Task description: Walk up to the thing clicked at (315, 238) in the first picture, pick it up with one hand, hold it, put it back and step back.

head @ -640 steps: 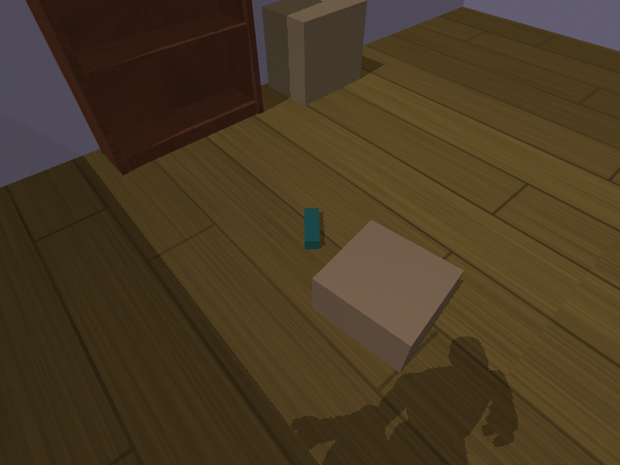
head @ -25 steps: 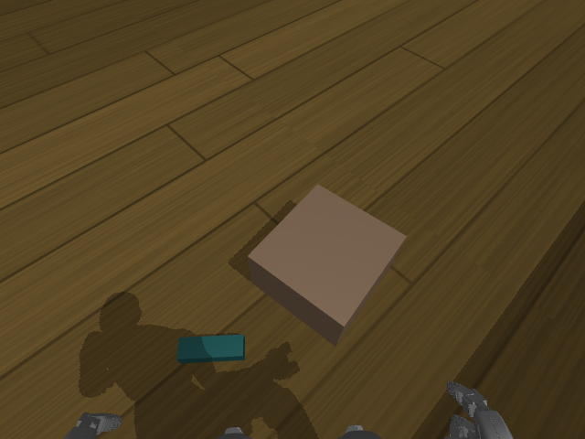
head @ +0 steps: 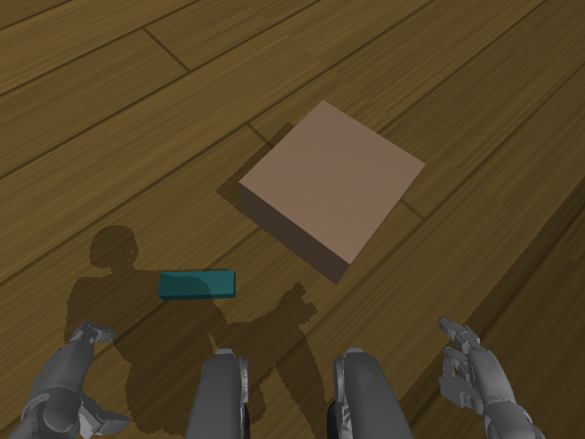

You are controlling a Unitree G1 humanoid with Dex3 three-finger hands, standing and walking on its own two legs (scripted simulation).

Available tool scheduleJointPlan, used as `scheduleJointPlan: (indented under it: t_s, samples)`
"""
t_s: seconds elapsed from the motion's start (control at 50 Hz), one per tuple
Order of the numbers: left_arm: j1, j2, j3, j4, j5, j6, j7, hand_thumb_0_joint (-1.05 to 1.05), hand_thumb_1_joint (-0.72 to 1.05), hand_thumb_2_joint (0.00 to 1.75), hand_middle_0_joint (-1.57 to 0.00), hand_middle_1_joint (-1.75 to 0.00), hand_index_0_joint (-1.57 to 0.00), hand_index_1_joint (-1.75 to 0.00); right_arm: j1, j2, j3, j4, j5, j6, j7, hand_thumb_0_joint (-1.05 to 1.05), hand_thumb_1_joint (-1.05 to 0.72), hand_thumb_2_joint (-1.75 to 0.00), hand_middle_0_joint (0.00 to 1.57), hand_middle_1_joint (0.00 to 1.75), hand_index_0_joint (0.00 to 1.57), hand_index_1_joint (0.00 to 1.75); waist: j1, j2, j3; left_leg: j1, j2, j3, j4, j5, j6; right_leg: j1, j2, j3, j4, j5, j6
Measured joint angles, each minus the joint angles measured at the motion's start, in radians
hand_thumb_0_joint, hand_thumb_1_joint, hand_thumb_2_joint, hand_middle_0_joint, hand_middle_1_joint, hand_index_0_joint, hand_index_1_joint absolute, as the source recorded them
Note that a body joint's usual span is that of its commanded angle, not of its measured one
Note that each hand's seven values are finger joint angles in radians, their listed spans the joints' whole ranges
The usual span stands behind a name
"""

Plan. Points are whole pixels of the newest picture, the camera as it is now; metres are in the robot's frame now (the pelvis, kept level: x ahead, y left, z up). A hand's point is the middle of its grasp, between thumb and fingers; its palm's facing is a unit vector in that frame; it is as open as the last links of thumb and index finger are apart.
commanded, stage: rise first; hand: left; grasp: from above
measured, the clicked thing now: (198, 285) +0.47 +0.24 -0.56
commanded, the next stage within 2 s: none
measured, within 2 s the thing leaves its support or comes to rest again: neither
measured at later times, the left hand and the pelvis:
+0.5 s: hand (136, 327) +0.32 +0.31 -0.33, palm faces -0.50 -0.20 -0.84, open 14.1 cm; pelvis -0.06 +0.00 -0.18, yaw -4 degrees
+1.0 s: hand (152, 307) +0.38 +0.30 -0.40, palm faces -0.49 -0.01 -0.87, open 14.3 cm; pelvis -0.06 +0.00 -0.24, yaw -6 degrees
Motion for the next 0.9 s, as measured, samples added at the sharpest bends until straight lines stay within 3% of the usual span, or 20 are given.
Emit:
scheduleJointPlan:
  t_s: [0.26,0.42,0.7,0.9]
  samples:
    - [-0.354,0.125,0.016,0.208,0.277,-0.168,0.043,-0.01,-0.56,1.01,-0.09,-1.07,-0.09,-1.08,-0.037,-0.009,-0.018,0.083,-0.018,0.057,0.042,0.01,-0.92,-0.90,0.20,0.30,0.20,0.30,0.012,0.012,0.032,-0.450,-0.001,-0.036,0.377,-0.026,-0.008,-0.443,0.012,-0.008,0.376,-0.031,-0.006]
    - [-0.530,0.216,0.030,0.344,0.424,-0.256,0.095,-0.01,-0.56,1.03,-0.09,-1.06,-0.09,-1.07,-0.010,0.005,0.002,0.131,-0.041,0.097,0.052,0.01,-0.91,-0.90,0.20,0.30,0.20,0.30,-0.019,0.008,0.081,-0.621,-0.004,-0.065,0.539,-0.011,-0.009,-0.602,0.021,-0.022,0.522,-0.013,-0.002]
    - [-0.691,0.314,0.033,0.555,0.629,-0.329,0.213,0.00,-0.54,1.04,-0.07,-1.00,-0.06,-1.00,0.033,0.001,0.023,0.173,-0.088,0.181,0.077,0.01,-0.89,-0.89,0.20,0.30,0.20,0.30,-0.098,0.000,0.104,-0.763,-0.011,-0.087,0.689,-0.008,0.006,-0.721,0.028,-0.030,0.648,-0.008,0.011]
    - [-0.778,0.360,0.021,0.665,0.752,-0.366,0.285,0.00,-0.54,1.04,-0.07,-0.97,-0.07,-0.98,0.008,0.005,0.040,0.181,-0.126,0.196,0.092,0.00,-0.90,-0.89,0.20,0.30,0.20,0.30,-0.119,-0.015,0.116,-0.822,-0.017,-0.099,0.760,-0.019,0.001,-0.776,0.030,-0.034,0.717,-0.021,0.016]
